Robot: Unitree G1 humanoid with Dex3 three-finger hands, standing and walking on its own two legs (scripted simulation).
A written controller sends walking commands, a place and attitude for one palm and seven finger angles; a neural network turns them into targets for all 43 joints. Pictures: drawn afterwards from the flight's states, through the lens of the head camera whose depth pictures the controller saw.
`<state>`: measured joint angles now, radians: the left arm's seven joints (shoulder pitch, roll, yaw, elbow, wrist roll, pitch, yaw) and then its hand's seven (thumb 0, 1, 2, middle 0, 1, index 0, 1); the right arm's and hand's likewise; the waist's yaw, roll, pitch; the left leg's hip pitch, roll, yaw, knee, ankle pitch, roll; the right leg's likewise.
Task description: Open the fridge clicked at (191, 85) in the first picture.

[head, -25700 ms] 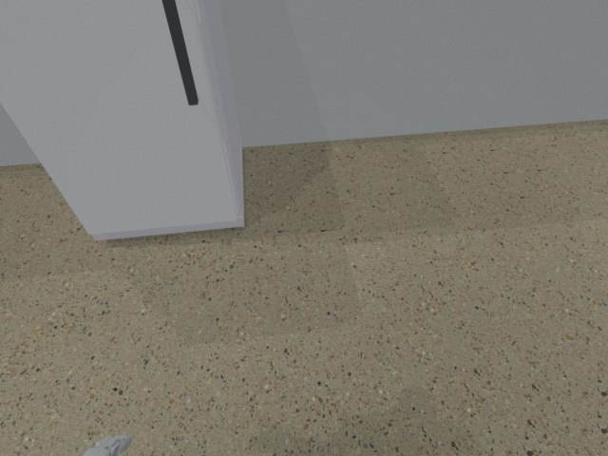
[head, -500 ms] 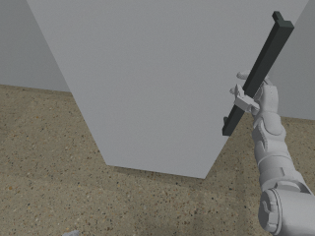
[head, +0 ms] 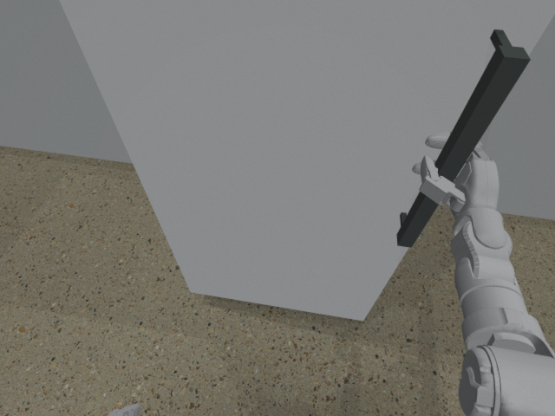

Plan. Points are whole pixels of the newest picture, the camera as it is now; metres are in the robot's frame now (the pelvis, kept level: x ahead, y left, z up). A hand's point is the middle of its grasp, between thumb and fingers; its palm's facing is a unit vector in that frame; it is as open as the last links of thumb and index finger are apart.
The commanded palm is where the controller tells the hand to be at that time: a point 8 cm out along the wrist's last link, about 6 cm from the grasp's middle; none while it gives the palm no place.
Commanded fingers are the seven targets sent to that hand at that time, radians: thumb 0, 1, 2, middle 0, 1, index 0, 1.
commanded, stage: grip the handle and tug to test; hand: right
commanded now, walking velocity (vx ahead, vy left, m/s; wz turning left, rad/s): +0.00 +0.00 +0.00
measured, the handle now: (440, 162) +0.49 -0.18 +0.11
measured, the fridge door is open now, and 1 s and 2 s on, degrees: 0 14 38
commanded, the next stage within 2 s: pull the door a little, standing still in 0.22 s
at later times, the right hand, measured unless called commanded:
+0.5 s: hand (429, 192) +0.42 -0.15 +0.12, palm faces +0.05 +1.00 +0.01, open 5.7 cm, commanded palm +0.37 -0.20 +0.12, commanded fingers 0.00 -0.90 -0.90 0.45 1.40 0.45 1.40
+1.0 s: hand (419, 261) +0.31 -0.12 +0.12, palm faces +0.05 +0.99 -0.11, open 6.3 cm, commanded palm +0.27 -0.17 +0.12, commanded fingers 0.00 -0.90 -0.90 0.45 1.40 0.45 1.40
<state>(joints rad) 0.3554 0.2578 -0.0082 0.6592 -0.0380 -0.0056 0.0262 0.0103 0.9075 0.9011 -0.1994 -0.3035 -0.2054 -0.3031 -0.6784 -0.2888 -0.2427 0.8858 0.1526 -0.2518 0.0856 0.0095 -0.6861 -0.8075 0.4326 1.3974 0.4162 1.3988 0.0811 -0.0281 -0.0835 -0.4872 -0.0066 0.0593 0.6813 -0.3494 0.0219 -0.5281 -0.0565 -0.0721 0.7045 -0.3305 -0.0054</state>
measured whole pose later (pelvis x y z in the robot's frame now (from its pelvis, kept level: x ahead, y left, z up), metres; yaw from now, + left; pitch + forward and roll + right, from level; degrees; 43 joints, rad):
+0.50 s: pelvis +0.03 +0.00 +0.01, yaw +0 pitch +7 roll +1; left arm 0.28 0.24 0.00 0.62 -0.04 0.02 0.03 0.01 0.91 0.90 -0.20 -0.30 -0.20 -0.30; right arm -0.39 -0.19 -0.17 0.45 0.16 -0.09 0.05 0.02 -0.69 -0.76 0.39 1.40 0.40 1.40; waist 0.03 -0.03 -0.09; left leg -0.36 0.00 0.05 0.60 -0.36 0.01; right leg -0.40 -0.04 -0.08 0.63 -0.35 -0.01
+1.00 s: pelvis +0.00 -0.01 +0.02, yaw +0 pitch +0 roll +0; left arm 0.15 0.21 -0.03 0.54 -0.01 0.12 0.10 0.01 0.91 0.90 -0.20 -0.30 -0.20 -0.30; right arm -0.01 -0.15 0.02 0.06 0.09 -0.07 -0.10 -0.02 -0.61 -0.68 0.44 1.40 0.36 1.40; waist 0.03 -0.05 0.00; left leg -0.22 0.01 0.05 0.47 -0.25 0.00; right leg -0.25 -0.03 -0.09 0.46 -0.22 -0.01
